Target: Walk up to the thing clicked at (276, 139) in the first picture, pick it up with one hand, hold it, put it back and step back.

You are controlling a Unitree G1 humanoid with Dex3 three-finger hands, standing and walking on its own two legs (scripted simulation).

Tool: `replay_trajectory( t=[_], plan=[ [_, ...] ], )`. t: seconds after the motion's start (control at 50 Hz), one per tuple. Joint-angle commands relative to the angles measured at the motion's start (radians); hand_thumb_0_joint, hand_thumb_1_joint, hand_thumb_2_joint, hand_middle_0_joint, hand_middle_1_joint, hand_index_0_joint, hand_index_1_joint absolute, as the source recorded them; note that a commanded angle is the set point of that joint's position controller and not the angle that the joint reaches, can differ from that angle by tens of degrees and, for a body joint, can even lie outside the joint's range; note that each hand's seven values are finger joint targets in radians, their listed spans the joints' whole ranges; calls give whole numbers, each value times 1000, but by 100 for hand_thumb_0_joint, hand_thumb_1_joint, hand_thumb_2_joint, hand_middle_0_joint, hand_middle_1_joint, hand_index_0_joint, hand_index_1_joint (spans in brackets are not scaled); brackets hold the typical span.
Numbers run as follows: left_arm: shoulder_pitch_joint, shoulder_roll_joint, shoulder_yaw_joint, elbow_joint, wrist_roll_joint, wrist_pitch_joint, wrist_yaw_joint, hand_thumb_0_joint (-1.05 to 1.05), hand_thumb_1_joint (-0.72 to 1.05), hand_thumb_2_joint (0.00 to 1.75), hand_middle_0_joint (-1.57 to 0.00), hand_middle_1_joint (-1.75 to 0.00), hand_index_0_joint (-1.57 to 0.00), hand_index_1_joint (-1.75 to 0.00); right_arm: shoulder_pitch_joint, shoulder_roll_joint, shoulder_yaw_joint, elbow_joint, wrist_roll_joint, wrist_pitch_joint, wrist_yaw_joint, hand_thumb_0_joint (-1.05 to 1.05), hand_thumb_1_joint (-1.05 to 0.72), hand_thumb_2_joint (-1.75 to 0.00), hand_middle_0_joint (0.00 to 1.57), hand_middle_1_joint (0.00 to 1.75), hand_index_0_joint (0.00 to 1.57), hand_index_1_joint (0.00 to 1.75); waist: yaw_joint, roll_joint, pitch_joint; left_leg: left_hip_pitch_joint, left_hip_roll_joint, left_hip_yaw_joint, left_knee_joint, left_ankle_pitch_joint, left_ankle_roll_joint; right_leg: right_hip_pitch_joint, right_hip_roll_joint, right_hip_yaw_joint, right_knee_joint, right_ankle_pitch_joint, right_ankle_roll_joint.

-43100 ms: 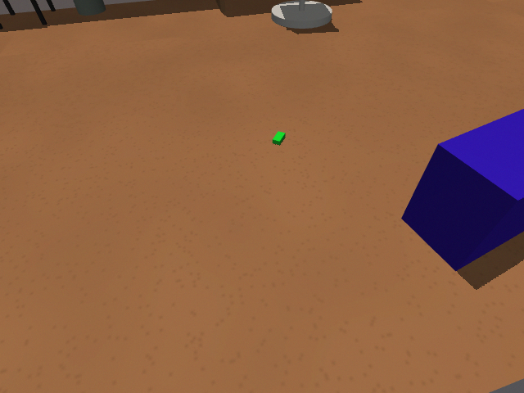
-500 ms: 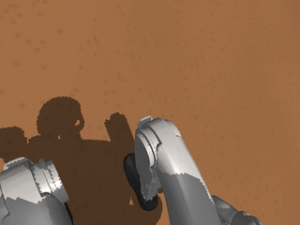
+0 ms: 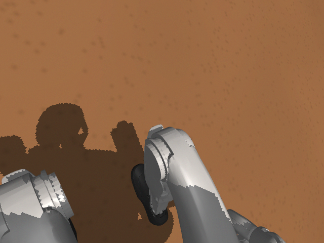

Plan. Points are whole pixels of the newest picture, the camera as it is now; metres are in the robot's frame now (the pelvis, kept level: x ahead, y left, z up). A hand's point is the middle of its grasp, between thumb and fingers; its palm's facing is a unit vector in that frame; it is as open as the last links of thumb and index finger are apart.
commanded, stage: close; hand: left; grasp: from above
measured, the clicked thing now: out of the picture +0.42 +0.34 -0.29
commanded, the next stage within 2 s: settle in 0.68 s
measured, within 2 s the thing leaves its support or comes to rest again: leaves its support in 1.12 s
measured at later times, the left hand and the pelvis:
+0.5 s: hand out of the picture +0.41 +0.33 -0.25, palm faces -0.41 -0.20 -0.89, open 8.1 cm; pelvis +0.00 +0.00 +0.00, yaw +0 degrees
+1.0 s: hand out of the picture +0.42 +0.34 -0.25, palm faces -0.41 -0.21 -0.89, open 7.7 cm; pelvis +0.00 +0.00 +0.00, yaw +0 degrees
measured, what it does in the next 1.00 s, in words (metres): stands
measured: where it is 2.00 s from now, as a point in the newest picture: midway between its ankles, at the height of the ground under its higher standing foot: (115, 227)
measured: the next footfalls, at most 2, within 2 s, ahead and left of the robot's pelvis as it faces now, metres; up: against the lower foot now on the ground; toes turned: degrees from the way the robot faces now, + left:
none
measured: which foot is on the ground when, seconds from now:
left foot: down 0.00-1.00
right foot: down 0.00-1.00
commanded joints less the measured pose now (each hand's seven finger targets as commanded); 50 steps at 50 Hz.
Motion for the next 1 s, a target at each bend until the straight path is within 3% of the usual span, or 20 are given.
replay_trajectory(
  t=[0.0, 0.06, 0.1, 0.14, 0.2, 0.22, 0.32, 0.34, 0.38, 0.4, 0.46, 0.5, 0.54, 0.58, 0.62, 0.72, 0.84, 0.98],
  plan=[
    [-186, 180, 9, -73, -10, -6, 22, 0, 12, 50, -58, -58, -59, -56, 164, -337, -99, 10, 13, 2, -13, 0, -89, -90, 20, 30, 20, 30, -37, 516, -610, 475, 30, 122, -284, 208, 9, 323, 37, -128, -187, 257, -84],
    [-186, 163, -14, -48, -13, -7, 18, 0, 19, 46, -62, -56, -64, -54, 156, -334, -93, 0, 7, 4, -17, 0, -89, -90, 20, 30, 20, 30, -58, 482, -578, 443, 31, 131, -269, 180, 16, 327, 39, -120, -206, 244, -79],
    [-186, 185, 3, -56, -15, -6, 21, 0, 22, 41, -65, -52, -67, -50, 175, -338, -95, 4, 10, 11, -23, 0, -89, -90, 20, 30, 20, 30, -49, 478, -593, 434, 29, 136, -271, 182, 18, 340, 41, -114, -217, 240, -80],
    [-193, 166, -16, -63, -16, -5, 10, 0, 26, 42, -67, -50, -70, -48, 165, -324, -88, 6, 10, 6, -21, 0, -89, -90, 20, 30, 20, 30, -51, 482, -575, 441, 29, 132, -267, 180, 15, 313, 35, -121, -200, 235, -79],
    [-188, 179, -11, -54, -18, -2, 6, 0, 31, 37, -71, -47, -74, -45, 163, -329, -89, -7, 13, 9, -25, 0, -89, -90, 20, 30, 20, 30, -52, 487, -569, 441, 32, 127, -281, 161, 13, 318, 35, -118, -198, 219, -83],
    [-177, 198, 13, -82, -19, -4, 12, 0, 32, 36, -72, -47, -75, -44, 173, -340, -96, -4, 11, 16, -28, 0, -89, -90, 20, 30, 20, 30, -31, 499, -614, 458, 32, 121, -294, 192, 11, 343, 41, -121, -203, 237, -85],
    [-195, 174, -14, -78, -13, -2, -1, 0, 41, 34, -79, -43, -82, -40, 161, -327, -89, -13, 15, 18, -27, 0, -89, -90, 20, 30, 20, 30, -46, 502, -575, 449, 30, 122, -282, 176, 12, 298, 34, -125, -186, 232, -83],
    [-165, 189, 8, -68, -15, -3, 2, 0, 44, 33, -81, -43, -84, -40, 167, -334, -95, -11, 14, 21, -29, 0, -89, -90, 20, 30, 20, 30, -35, 505, -587, 458, 32, 122, -295, 189, 10, 320, 39, -122, -195, 239, -86],
    [-173, 182, 8, -84, -13, -6, 5, 0, 47, 31, -84, -39, -87, -36, 161, -328, -93, -10, 15, 22, -28, 0, -89, -90, 20, 30, 20, 30, -27, 516, -589, 457, 31, 116, -302, 186, 6, 301, 37, -129, -185, 230, -87],
    [-179, 172, -8, -60, -5, -3, 0, 0, 48, 29, -85, -39, -88, -36, 161, -325, -92, -13, 14, 21, -27, 0, -89, -90, 20, 30, 20, 30, -43, 505, -562, 449, 31, 118, -294, 173, 8, 291, 36, -127, -183, 226, -86],
    [-168, 186, 13, -78, -6, -3, 5, 0, 54, 25, -89, -36, -92, -33, 172, -335, -100, -17, 16, 32, -34, 0, -89, -90, 20, 30, 20, 30, -33, 499, -605, 450, 30, 122, -299, 182, 11, 319, 42, -118, -202, 232, -87],
    [-164, 167, -14, -53, -2, 0, -4, 0, 60, 26, -93, -35, -97, -32, 160, -325, -92, -16, 13, 26, -32, 0, -89, -90, 20, 30, 20, 30, -46, 486, -562, 437, 30, 125, -289, 161, 13, 293, 39, -119, -197, 218, -84],
    [-167, 186, 10, -81, -5, -4, 3, 0, 63, 26, -98, -31, -100, -29, 174, -333, -95, -17, 17, 31, -35, 0, -89, -90, 20, 30, 20, 30, -28, 501, -592, 450, 28, 119, -301, 181, 10, 298, 38, -125, -194, 226, -86],
    [-146, 171, -8, -44, -3, 0, -4, 0, 68, 25, -102, -30, -104, -27, 153, -325, -93, -23, 13, 29, -36, 0, -89, -90, 20, 30, 20, 30, -36, 493, -542, 427, 29, 124, -300, 139, 11, 278, 35, -121, -197, 194, -86],
    [-178, 181, -2, -86, 2, 0, -4, 0, 71, 25, -105, -27, -107, -26, 175, -329, -94, -29, 16, 35, -35, 0, -89, -90, 20, 30, 20, 30, -36, 486, -589, 439, 27, 122, -289, 171, 15, 294, 37, -123, -195, 224, -82],
    [-164, 175, -1, -66, -6, 6, -9, 0, 78, 21, -113, -20, -114, -20, 182, -329, -95, -24, 11, 35, -36, 0, -90, -90, 20, 30, 20, 30, -40, 494, -595, 454, 28, 125, -289, 197, 13, 311, 40, -119, -196, 243, -84],
    [-151, 173, -1, -66, -13, 12, -23, 0, 91, 27, -129, -23, -130, -23, 183, -323, -95, -28, 11, 44, -43, 0, -91, -90, 20, 30, 20, 30, -30, 512, -597, 449, 27, 125, -303, 179, 10, 300, 39, -121, -191, 227, -88],
    [-174, 192, 29, -169, -15, 20, -42, 0, 94, 30, -135, -19, -134, -20, 193, -310, -116, -13, 26, 53, -40, 0, -91, -90, 20, 30, 20, 30, -7, 546, -669, 469, 23, 143, -287, 233, 11, 327, 37, -105, -187, 273, -89]
  ],
)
